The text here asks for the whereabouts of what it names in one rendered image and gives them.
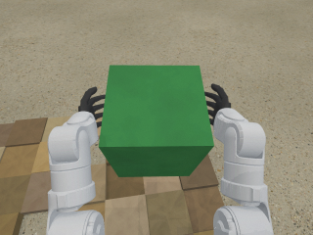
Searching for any robot right upper arm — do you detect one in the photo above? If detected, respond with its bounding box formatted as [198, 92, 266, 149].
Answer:
[213, 206, 273, 235]

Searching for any left robot hand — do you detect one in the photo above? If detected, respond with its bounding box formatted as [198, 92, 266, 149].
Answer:
[78, 86, 106, 128]

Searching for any right robot forearm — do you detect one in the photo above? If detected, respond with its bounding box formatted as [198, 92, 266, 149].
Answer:
[213, 108, 274, 235]

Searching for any right robot hand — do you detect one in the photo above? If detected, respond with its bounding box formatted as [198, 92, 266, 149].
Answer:
[204, 83, 231, 125]

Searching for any left robot forearm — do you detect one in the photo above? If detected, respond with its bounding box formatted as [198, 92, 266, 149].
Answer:
[46, 111, 99, 235]

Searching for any robot left upper arm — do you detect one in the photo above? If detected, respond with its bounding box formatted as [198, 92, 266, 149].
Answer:
[48, 210, 105, 235]

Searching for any carton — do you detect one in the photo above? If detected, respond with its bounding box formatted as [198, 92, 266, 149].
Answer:
[98, 65, 214, 177]

